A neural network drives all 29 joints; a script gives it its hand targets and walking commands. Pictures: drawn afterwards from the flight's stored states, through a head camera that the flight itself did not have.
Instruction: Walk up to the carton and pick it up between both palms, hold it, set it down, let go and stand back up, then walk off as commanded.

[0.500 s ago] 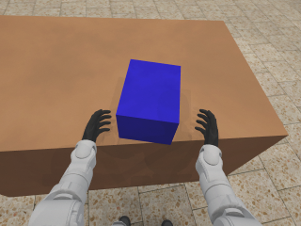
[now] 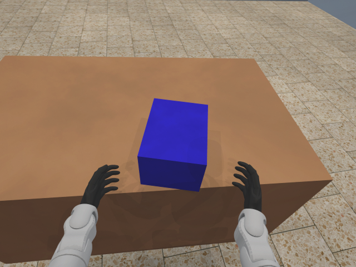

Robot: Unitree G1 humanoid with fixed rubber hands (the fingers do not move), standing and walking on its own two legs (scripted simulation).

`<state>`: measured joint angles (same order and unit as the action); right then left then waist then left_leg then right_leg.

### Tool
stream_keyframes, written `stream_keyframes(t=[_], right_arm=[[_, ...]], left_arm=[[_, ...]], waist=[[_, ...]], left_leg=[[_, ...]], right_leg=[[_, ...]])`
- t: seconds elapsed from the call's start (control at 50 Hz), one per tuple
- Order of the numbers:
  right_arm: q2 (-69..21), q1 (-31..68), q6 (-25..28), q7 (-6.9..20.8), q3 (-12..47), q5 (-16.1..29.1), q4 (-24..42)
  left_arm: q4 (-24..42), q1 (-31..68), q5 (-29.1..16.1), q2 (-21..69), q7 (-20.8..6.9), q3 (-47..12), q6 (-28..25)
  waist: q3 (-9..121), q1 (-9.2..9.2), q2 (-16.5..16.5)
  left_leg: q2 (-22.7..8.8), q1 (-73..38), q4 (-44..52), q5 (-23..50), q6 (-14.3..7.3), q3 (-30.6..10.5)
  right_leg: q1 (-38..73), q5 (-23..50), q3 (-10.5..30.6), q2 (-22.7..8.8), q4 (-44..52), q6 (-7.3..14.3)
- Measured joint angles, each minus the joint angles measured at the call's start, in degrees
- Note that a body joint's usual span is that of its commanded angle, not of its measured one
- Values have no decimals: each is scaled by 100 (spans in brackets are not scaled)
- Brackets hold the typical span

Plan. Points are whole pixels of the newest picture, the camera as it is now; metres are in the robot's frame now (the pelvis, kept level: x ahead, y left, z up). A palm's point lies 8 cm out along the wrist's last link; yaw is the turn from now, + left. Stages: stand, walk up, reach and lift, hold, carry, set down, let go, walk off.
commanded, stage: set down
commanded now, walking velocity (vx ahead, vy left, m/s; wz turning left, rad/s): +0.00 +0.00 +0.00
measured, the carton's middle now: (175, 143) +0.49 +0.03 -0.05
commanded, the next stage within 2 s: let go in 1.88 s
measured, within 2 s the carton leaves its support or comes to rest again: neither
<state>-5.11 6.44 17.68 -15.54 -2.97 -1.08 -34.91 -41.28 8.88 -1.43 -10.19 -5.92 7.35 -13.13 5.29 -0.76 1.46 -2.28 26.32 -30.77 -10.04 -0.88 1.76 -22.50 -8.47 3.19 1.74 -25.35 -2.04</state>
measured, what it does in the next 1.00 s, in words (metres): stands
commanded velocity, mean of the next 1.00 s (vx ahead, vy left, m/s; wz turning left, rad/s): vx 0.00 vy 0.00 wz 0.00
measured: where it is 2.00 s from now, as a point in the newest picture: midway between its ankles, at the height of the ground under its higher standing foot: outside the picture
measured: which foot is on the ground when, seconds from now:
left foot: down 0.00-1.00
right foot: down 0.00-1.00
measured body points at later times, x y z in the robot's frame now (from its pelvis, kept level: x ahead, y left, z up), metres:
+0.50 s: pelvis +0.02 +0.00 +0.00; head +0.02 +0.03 +0.45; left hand +0.27 +0.22 -0.04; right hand +0.27 -0.16 +0.00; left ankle +0.06 +0.11 -0.73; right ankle +0.05 -0.14 -0.73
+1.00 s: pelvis +0.03 +0.00 +0.00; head +0.02 +0.02 +0.45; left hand +0.24 +0.22 -0.05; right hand +0.24 -0.17 -0.02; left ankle +0.06 +0.11 -0.73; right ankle +0.05 -0.14 -0.73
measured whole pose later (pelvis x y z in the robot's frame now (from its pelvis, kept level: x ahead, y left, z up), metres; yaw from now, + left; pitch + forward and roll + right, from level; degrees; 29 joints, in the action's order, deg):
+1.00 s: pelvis +0.03 +0.00 +0.00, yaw +0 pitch -1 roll -2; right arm -3.4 -9.6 10.9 -9.5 -1.5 -0.2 -26.9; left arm -29.0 -8.7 -4.1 -12.2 -3.6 2.5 -4.2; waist 1.2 -0.8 1.2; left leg -2.3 16.8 -30.8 -13.4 -0.5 1.8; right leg -13.0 -11.8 3.2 1.7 -25.4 -1.7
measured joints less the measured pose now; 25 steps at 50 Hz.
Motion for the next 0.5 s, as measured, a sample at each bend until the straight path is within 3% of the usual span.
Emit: stream_keyframes(t=[0.26,0.5], right_arm=[[0,-565,-312,-28,127,59,698],[1,-978,-467,56,150,90,835]], left_arm=[[455,-484,-259,-167,-37,-171,178],[782,-963,-262,-196,-37,-296,409]], waist=[[-234,0,24],[-348,0,24]], left_leg=[[0,-293,0,-80,3,0],[0,-646,0,-227,23,0]], right_leg=[[293,-80,0,0,0,3],[645,-228,0,-1,0,20]])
